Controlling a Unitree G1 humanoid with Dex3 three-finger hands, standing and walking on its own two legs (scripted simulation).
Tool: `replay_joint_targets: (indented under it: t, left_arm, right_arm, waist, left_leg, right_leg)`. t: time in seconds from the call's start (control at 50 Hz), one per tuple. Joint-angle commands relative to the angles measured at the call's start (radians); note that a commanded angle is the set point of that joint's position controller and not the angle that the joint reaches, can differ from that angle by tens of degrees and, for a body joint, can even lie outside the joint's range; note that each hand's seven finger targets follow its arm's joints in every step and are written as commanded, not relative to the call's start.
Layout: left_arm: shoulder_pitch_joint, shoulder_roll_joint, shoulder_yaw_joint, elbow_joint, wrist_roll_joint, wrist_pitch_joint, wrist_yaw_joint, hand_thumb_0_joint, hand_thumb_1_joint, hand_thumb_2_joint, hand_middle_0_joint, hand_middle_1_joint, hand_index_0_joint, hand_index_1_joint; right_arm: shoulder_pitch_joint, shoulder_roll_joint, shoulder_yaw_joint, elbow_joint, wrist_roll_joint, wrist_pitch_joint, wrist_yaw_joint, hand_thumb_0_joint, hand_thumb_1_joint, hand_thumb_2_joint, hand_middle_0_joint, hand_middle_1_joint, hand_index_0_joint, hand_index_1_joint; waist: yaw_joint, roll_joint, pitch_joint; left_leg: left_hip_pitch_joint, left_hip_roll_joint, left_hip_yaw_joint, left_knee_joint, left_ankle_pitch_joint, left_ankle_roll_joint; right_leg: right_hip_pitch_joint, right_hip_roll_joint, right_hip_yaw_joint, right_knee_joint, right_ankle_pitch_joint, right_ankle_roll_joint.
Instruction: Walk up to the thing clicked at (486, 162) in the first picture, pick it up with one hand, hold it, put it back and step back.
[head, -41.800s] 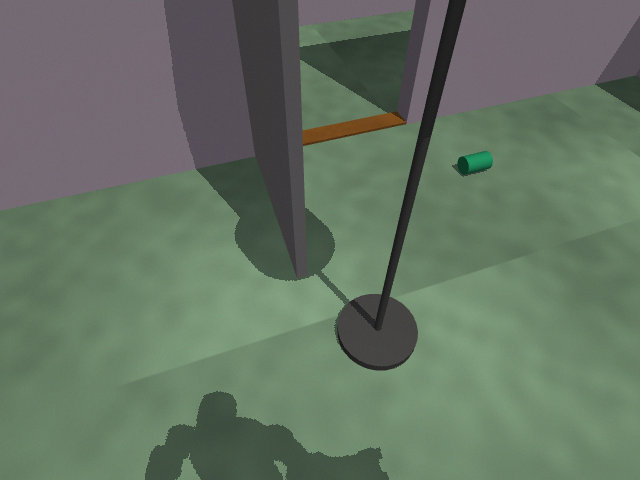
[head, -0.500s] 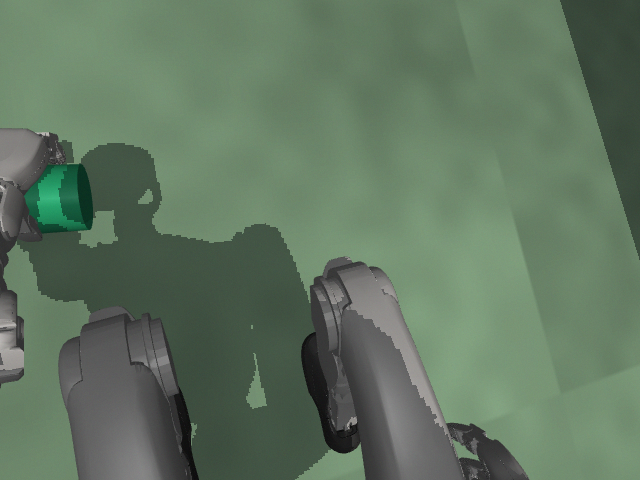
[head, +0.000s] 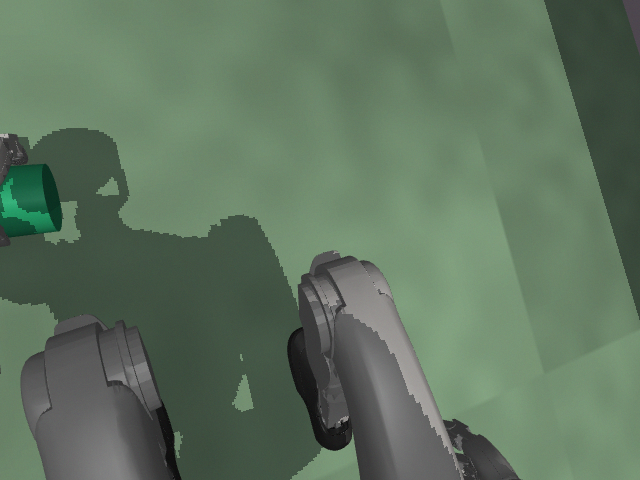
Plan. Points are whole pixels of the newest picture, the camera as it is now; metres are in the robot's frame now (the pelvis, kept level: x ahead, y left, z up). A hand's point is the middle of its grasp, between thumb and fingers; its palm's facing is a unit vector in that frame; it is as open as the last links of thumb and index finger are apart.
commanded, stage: rest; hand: left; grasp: from above
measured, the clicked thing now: out of the picture +0.47 +0.29 -0.24
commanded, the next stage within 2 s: open in 0.76 s
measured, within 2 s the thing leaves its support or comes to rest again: rests again in 0.26 s
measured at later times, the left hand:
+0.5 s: hand out of the picture +0.47 +0.28 -0.22, palm faces -0.48 -0.05 -0.88, open 10.9 cm
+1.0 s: hand out of the picture +0.47 +0.28 -0.22, palm faces -0.49 -0.06 -0.87, open 10.9 cm
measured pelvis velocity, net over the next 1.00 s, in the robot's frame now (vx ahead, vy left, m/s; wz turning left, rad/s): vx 0.00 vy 0.00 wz -0.05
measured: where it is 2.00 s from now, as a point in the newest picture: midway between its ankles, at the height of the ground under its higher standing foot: (247, 440)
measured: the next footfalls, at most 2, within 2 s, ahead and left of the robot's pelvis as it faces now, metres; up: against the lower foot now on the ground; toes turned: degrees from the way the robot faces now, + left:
none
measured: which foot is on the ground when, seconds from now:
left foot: down 0.00-1.00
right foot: down 0.00-1.00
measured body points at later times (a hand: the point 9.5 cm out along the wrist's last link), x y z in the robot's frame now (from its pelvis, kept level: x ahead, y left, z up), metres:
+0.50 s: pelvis +0.00 +0.00 -0.01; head +0.27 +0.09 +0.34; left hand +0.49 +0.28 -0.17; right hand +0.04 -0.26 -0.09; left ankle +0.07 +0.14 -0.28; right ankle +0.10 -0.13 -0.28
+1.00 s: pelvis +0.00 +0.00 -0.01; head +0.27 +0.10 +0.34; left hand +0.49 +0.28 -0.17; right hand +0.03 -0.26 -0.08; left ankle +0.07 +0.14 -0.28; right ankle +0.10 -0.13 -0.28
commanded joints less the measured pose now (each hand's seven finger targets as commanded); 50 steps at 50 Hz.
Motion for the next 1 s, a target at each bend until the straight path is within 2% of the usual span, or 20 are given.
replay_joint_targets:
  t: [0.0,0.06,0.08,0.12,0.16,0.18,0.26,0.34,0.4,0.42,0.44,0.46,0.54,0.56,0.6,0.72,0.78,0.84,0.9,0.98]
  left_arm:
    - [-0.332,0.244,0.027,-0.122,-0.009,-0.011,0.056,0.000,0.766,0.854,-1.099,-0.666,-1.100,-0.665]
    - [-0.324,0.280,0.041,-0.169,-0.009,-0.020,0.073,0.000,0.754,0.869,-1.096,-0.665,-1.094,-0.666]
    - [-0.298,0.268,0.036,-0.120,-0.003,-0.014,0.077,0.000,0.775,0.854,-1.095,-0.684,-1.101,-0.678]
    - [-0.330,0.279,0.037,-0.170,-0.003,-0.020,0.085,0.000,0.757,0.883,-1.099,-0.671,-1.095,-0.675]
    - [-0.309,0.253,0.027,-0.105,-0.004,-0.011,0.091,0.000,0.780,0.856,-1.099,-0.675,-1.103,-0.670]
    - [-0.333,0.289,0.044,-0.154,-0.004,-0.014,0.097,0.000,0.767,0.875,-1.104,-0.658,-1.100,-0.663]
    - [-0.315,0.285,0.037,-0.147,-0.003,-0.007,0.103,0.000,0.778,0.846,-1.109,-0.645,-1.109,-0.646]
    - [-0.322,0.267,0.020,-0.092,-0.014,0.003,0.102,0.000,0.777,0.851,-1.113,-0.636,-1.109,-0.640]
    - [-0.286,0.296,0.031,-0.100,-0.015,0.003,0.102,0.000,0.750,0.814,-1.094,-0.628,-1.094,-0.628]
    - [-0.291,0.253,0.006,-0.054,-0.016,0.004,0.096,0.000,0.764,0.800,-1.090,-0.641,-1.096,-0.634]
    - [-0.321,0.286,0.024,-0.117,-0.025,-0.003,0.101,0.000,0.748,0.809,-1.076,-0.642,-1.081,-0.636]
    - [-0.293,0.266,0.016,-0.053,-0.021,0.002,0.099,0.000,0.756,0.839,-1.093,-0.645,-1.092,-0.646]
    - [-0.297,0.289,0.015,-0.047,-0.020,-0.004,0.101,0.000,0.759,0.782,-1.092,-0.622,-1.096,-0.617]
    - [-0.294,0.262,-0.003,-0.016,-0.024,-0.006,0.099,0.000,0.761,0.790,-1.089,-0.624,-1.093,-0.619]
    - [-0.298,0.301,0.013,-0.029,-0.019,-0.015,0.103,0.000,0.758,0.800,-1.094,-0.622,-1.095,-0.621]
    - [-0.305,0.284,-0.006,0.006,-0.010,-0.025,0.113,0.000,0.773,0.768,-1.096,-0.613,-1.101,-0.607]
    - [-0.301,0.303,-0.008,0.012,-0.007,-0.030,0.118,0.000,0.767,0.730,-1.091,-0.604,-1.101,-0.594]
    - [-0.294,0.300,-0.008,0.047,-0.001,-0.028,0.123,0.000,0.773,0.751,-1.098,-0.606,-1.103,-0.600]
    - [-0.315,0.324,-0.011,0.018,-0.005,-0.034,0.129,0.000,0.533,0.713,-0.858,-0.639,-0.863,-0.628]
    - [-0.310,0.308,-0.024,0.041,-0.001,-0.030,0.133,0.000,0.213,0.697,-0.653,-0.640,-0.660,-0.633]
  right_arm:
    - [0.221,-0.295,-0.080,-0.003,-0.010,-0.006,-0.014,0.000,-0.902,-0.898,0.200,0.300,0.200,0.300]
    - [0.214,-0.286,-0.072,-0.005,-0.011,-0.010,-0.011,0.000,-0.902,-0.897,0.200,0.300,0.200,0.300]
    - [0.212,-0.291,-0.071,-0.005,-0.012,-0.013,-0.010,0.000,-0.902,-0.897,0.200,0.300,0.200,0.300]
    - [0.211,-0.287,-0.065,-0.007,-0.017,-0.011,-0.007,0.000,-0.902,-0.898,0.200,0.300,0.200,0.300]
    - [0.209,-0.292,-0.059,-0.004,-0.024,-0.021,-0.002,0.000,-0.903,-0.898,0.200,0.300,0.200,0.300]
    - [0.209,-0.301,-0.062,-0.002,-0.021,-0.020,-0.005,0.000,-0.901,-0.898,0.200,0.300,0.200,0.300]
    - [0.201,-0.295,-0.055,-0.010,-0.027,-0.025,0.002,0.000,-0.901,-0.898,0.200,0.300,0.200,0.300]
    - [0.197,-0.310,-0.046,0.000,-0.034,-0.038,0.009,0.000,-0.903,-0.899,0.200,0.300,0.200,0.300]
    - [0.190,-0.314,-0.046,-0.012,-0.030,-0.039,0.010,0.000,-0.906,-0.900,0.200,0.300,0.200,0.300]
    - [0.187,-0.310,-0.042,-0.009,-0.036,-0.043,0.015,0.000,-0.906,-0.900,0.200,0.300,0.200,0.300]
    - [0.192,-0.318,-0.040,-0.011,-0.034,-0.042,0.014,0.000,-0.902,-0.899,0.200,0.300,0.200,0.300]
    - [0.194,-0.323,-0.040,-0.014,-0.033,-0.045,0.014,0.000,-0.904,-0.900,0.200,0.300,0.200,0.300]
    - [0.184,-0.321,-0.027,-0.015,-0.037,-0.045,0.016,0.000,-0.905,-0.901,0.200,0.300,0.200,0.300]
    - [0.179,-0.316,-0.022,-0.016,-0.041,-0.046,0.019,0.000,-0.904,-0.900,0.200,0.300,0.200,0.300]
    - [0.179,-0.328,-0.018,-0.020,-0.041,-0.045,0.015,0.000,-0.904,-0.900,0.200,0.300,0.200,0.300]
    - [0.170,-0.339,-0.007,-0.027,-0.051,-0.056,0.017,0.000,-0.904,-0.900,0.200,0.300,0.200,0.300]
    - [0.156,-0.331,0.000,-0.030,-0.049,-0.056,0.017,0.000,-0.906,-0.901,0.200,0.300,0.200,0.300]
    - [0.167,-0.342,0.008,-0.031,-0.058,-0.060,0.022,0.000,-0.905,-0.902,0.200,0.300,0.200,0.300]
    - [0.150,-0.339,0.011,-0.037,-0.054,-0.063,0.018,0.000,-0.899,-0.899,0.201,0.300,0.200,0.300]
    - [0.155,-0.343,0.016,-0.032,-0.061,-0.071,0.025,0.000,-0.897,-0.898,0.201,0.301,0.201,0.301]
  waist:
    - [-0.030,0.369,-0.665]
    - [-0.005,0.410,-0.719]
    - [-0.016,0.399,-0.684]
    - [-0.022,0.417,-0.728]
    - [-0.042,0.383,-0.652]
    - [-0.027,0.414,-0.679]
    - [-0.028,0.444,-0.702]
    - [-0.061,0.410,-0.632]
    - [-0.033,0.432,-0.654]
    - [-0.063,0.400,-0.617]
    - [-0.050,0.412,-0.649]
    - [-0.065,0.384,-0.613]
    - [-0.057,0.399,-0.623]
    - [-0.074,0.376,-0.598]
    - [-0.065,0.375,-0.597]
    - [-0.089,0.361,-0.553]
    - [-0.072,0.391,-0.565]
    - [-0.098,0.362,-0.535]
    - [-0.084,0.381,-0.559]
    - [-0.100,0.372,-0.513]
  left_leg:
    - [0.526,-0.004,0.125,-0.212,0.204,0.050]
    - [0.547,0.000,0.126,-0.221,0.227,0.049]
    - [0.539,0.000,0.123,-0.209,0.225,0.048]
    - [0.545,0.004,0.119,-0.210,0.236,0.050]
    - [0.518,0.004,0.120,-0.194,0.225,0.051]
    - [0.533,0.003,0.119,-0.203,0.230,0.048]
    - [0.549,0.010,0.111,-0.206,0.241,0.046]
    - [0.525,0.009,0.109,-0.181,0.223,0.048]
    - [0.539,0.011,0.106,-0.201,0.230,0.043]
    - [0.519,0.013,0.103,-0.186,0.210,0.045]
    - [0.528,0.011,0.099,-0.199,0.223,0.046]
    - [0.519,0.010,0.098,-0.181,0.215,0.047]
    - [0.515,0.011,0.096,-0.193,0.215,0.049]
    - [0.488,0.013,0.093,-0.194,0.195,0.051]
    - [0.483,0.012,0.090,-0.192,0.192,0.051]
    - [0.494,0.013,0.082,-0.187,0.186,0.047]
    - [0.496,0.015,0.079,-0.204,0.169,0.046]
    - [0.484,0.015,0.074,-0.193,0.177,0.048]
    - [0.481,0.018,0.077,-0.190,0.171,0.050]
    - [0.465,0.020,0.075,-0.182,0.159,0.051]
  right_leg:
    - [0.332,0.019,-0.144,-0.221,0.259,-0.094]
    - [0.382,0.024,-0.136,-0.216,0.286,-0.089]
    - [0.351,0.023,-0.143,-0.206,0.282,-0.093]
    - [0.389,0.029,-0.138,-0.207,0.301,-0.088]
    - [0.357,0.028,-0.146,-0.205,0.293,-0.087]
    - [0.360,0.029,-0.147,-0.209,0.294,-0.090]
    - [0.385,0.034,-0.146,-0.196,0.309,-0.089]
    - [0.350,0.033,-0.156,-0.199,0.297,-0.089]
    - [0.376,0.035,-0.157,-0.198,0.294,-0.092]
    - [0.355,0.037,-0.161,-0.197,0.283,-0.090]
    - [0.378,0.039,-0.164,-0.204,0.293,-0.087]
    - [0.351,0.035,-0.169,-0.197,0.287,-0.091]
    - [0.377,0.039,-0.166,-0.202,0.292,-0.084]
    - [0.380,0.042,-0.167,-0.203,0.278,-0.083]
    - [0.381,0.043,-0.171,-0.211,0.272,-0.084]
    - [0.349,0.045,-0.185,-0.207,0.264,-0.085]
    - [0.362,0.048,-0.180,-0.205,0.251,-0.086]
    - [0.360,0.048,-0.190,-0.201,0.264,-0.081]
    - [0.375,0.051,-0.179,-0.211,0.260,-0.080]
    - [0.358,0.054,-0.181,-0.204,0.256,-0.079]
